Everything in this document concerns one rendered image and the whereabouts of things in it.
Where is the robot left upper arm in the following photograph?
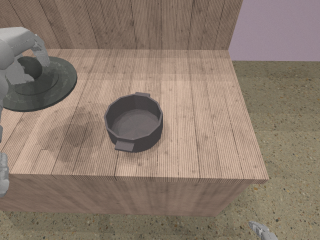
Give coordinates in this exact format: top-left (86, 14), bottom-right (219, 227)
top-left (0, 151), bottom-right (10, 198)

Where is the knob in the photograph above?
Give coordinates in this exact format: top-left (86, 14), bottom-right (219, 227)
top-left (17, 56), bottom-right (43, 80)

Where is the robot left hand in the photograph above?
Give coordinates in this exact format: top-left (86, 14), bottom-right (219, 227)
top-left (0, 27), bottom-right (50, 85)

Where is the table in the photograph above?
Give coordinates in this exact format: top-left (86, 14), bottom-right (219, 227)
top-left (0, 0), bottom-right (269, 217)

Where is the lid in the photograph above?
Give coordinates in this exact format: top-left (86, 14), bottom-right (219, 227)
top-left (2, 56), bottom-right (78, 113)

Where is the pot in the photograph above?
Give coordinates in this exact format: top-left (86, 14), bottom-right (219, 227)
top-left (104, 92), bottom-right (163, 153)

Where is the left robot forearm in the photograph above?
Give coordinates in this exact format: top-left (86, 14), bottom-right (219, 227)
top-left (0, 39), bottom-right (15, 143)

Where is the robot right hand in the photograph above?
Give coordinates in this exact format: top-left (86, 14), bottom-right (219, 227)
top-left (248, 221), bottom-right (278, 240)

